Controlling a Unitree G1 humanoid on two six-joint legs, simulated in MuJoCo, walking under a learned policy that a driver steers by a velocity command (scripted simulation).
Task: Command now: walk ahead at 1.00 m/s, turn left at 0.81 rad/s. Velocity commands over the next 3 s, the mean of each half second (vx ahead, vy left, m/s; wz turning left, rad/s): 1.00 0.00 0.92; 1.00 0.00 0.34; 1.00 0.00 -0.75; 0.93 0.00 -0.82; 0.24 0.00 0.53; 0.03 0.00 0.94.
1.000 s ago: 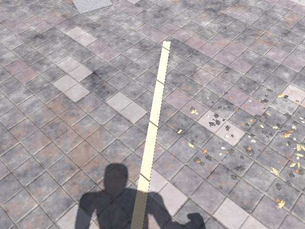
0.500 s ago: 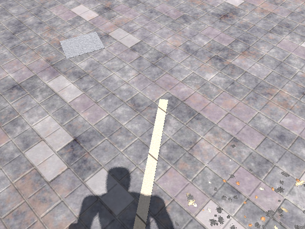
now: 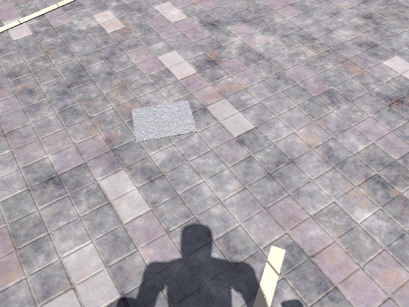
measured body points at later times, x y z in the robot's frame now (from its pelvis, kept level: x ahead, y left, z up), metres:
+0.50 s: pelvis +0.46 -0.02 +0.02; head +0.47 +0.00 +0.47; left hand +0.42 +0.28 -0.08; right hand +0.71 -0.21 -0.07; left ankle +0.36 +0.04 -0.60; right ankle +0.53 -0.15 -0.71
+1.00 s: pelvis +0.80 +0.26 +0.02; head +0.80 +0.27 +0.47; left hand +0.73 +0.54 -0.09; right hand +1.01 +0.07 -0.09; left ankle +0.75 +0.30 -0.71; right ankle +0.91 +0.10 -0.61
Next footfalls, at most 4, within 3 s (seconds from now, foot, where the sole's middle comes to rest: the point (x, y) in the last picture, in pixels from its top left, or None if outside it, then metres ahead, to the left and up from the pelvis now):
0.32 right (252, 279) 0.57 -0.13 -0.75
0.80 left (117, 225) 0.78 0.33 -0.75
1.28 right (101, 131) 1.25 0.45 -0.75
1.68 left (49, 88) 1.56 0.75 -0.75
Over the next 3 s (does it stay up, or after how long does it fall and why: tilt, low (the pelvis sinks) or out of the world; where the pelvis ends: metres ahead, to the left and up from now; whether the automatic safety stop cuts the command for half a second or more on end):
stays up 1.88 0.59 0.02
